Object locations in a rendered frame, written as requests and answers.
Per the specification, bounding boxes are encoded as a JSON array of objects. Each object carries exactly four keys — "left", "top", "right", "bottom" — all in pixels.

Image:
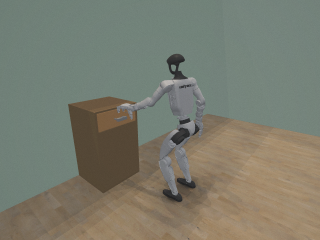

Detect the left robot upper arm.
[{"left": 147, "top": 80, "right": 174, "bottom": 107}]

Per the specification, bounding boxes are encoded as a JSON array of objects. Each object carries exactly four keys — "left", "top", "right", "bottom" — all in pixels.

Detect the left robot shin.
[{"left": 159, "top": 159, "right": 178, "bottom": 195}]

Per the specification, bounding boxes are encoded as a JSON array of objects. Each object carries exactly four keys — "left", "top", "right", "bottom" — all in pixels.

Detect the left robot forearm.
[{"left": 128, "top": 97, "right": 151, "bottom": 112}]

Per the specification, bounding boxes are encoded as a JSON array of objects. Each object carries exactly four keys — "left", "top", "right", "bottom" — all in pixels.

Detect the drawer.
[{"left": 96, "top": 109, "right": 136, "bottom": 133}]

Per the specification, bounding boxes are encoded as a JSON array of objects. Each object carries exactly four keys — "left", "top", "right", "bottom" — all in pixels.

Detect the right robot forearm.
[{"left": 195, "top": 103, "right": 206, "bottom": 123}]

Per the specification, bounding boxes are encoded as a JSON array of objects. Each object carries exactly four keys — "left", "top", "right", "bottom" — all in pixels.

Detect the right robot hand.
[{"left": 195, "top": 122, "right": 204, "bottom": 138}]

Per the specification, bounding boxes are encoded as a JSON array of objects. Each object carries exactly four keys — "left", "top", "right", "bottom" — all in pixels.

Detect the handle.
[{"left": 114, "top": 116, "right": 127, "bottom": 122}]

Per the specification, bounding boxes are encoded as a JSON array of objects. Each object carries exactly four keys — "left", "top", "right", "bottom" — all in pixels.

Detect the cabinet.
[{"left": 68, "top": 96, "right": 140, "bottom": 193}]

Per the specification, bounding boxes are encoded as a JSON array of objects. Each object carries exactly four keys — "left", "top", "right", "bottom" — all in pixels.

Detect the right robot upper arm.
[{"left": 189, "top": 77, "right": 206, "bottom": 107}]

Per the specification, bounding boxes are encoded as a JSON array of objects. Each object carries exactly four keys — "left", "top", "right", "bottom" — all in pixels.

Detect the robot torso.
[{"left": 167, "top": 77, "right": 196, "bottom": 139}]

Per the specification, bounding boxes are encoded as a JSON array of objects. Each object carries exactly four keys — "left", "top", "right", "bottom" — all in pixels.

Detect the left robot hand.
[{"left": 117, "top": 103, "right": 133, "bottom": 120}]

